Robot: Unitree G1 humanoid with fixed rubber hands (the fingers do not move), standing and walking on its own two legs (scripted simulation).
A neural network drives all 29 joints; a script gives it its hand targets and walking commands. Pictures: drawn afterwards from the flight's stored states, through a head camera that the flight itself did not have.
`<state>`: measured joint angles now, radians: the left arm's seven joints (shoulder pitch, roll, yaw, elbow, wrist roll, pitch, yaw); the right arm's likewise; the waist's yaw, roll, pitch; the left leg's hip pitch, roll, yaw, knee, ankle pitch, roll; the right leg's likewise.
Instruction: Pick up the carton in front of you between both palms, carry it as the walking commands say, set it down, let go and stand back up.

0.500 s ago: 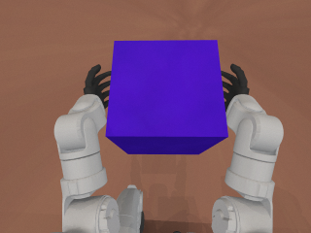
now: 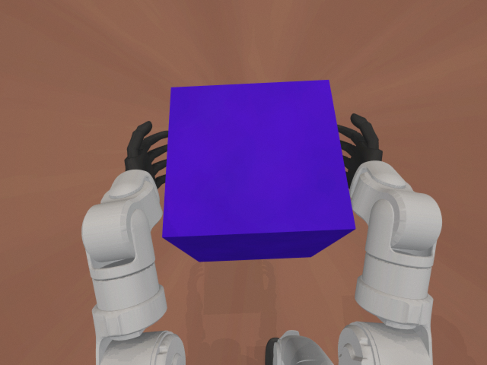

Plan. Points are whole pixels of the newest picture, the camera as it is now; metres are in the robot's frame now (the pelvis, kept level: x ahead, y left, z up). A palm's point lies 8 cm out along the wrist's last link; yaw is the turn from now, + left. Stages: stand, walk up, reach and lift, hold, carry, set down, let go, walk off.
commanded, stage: carry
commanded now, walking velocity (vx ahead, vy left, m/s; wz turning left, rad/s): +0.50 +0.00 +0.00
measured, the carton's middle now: (252, 186) +0.37 -0.02 +0.09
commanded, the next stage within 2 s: none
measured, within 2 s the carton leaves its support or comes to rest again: neither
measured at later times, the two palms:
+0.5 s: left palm (154, 45) +0.65 +0.15 +0.17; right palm (309, 46) +0.64 -0.15 +0.17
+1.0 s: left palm out of the picture +0.92 +0.17 +0.23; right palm out of the picture +0.96 -0.13 +0.22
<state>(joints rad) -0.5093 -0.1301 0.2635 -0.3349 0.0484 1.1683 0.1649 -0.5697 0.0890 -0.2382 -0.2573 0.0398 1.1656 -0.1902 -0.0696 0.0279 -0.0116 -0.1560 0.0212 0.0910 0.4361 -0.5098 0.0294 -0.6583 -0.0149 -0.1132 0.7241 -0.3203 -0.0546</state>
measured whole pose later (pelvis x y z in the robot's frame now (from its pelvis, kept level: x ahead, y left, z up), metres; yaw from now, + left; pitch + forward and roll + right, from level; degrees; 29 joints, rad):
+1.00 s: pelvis +0.60 -0.02 +0.09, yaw +1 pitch +5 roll +0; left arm -0.55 -0.10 0.26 -0.16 -0.02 1.19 0.20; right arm -0.56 0.14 -0.32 -0.19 -0.06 1.19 -0.16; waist 0.12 0.00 -0.03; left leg -0.71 0.01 0.04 1.23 -0.43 0.05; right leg -0.31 0.01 -0.11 0.52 -0.43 -0.05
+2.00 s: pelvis +1.22 +0.02 +0.16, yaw +1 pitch +4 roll +2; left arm -0.58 -0.07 0.29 -0.09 0.00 1.19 0.16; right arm -0.57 0.13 -0.27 -0.10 -0.06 1.19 -0.18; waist -0.05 -0.02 -0.06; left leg -0.53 -0.02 0.15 0.71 -0.38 0.07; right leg -0.37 -0.03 -0.01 1.13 -0.51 -0.01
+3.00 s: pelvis +1.77 +0.02 +0.25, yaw +0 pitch +3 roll -1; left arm -0.56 -0.15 0.29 -0.25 0.06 1.16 0.16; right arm -0.59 0.08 -0.26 -0.19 0.04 1.16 -0.19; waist -0.07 0.04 0.02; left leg -0.33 0.02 0.11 0.62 -0.48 0.03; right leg -0.47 0.04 -0.09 0.61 -0.33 -0.05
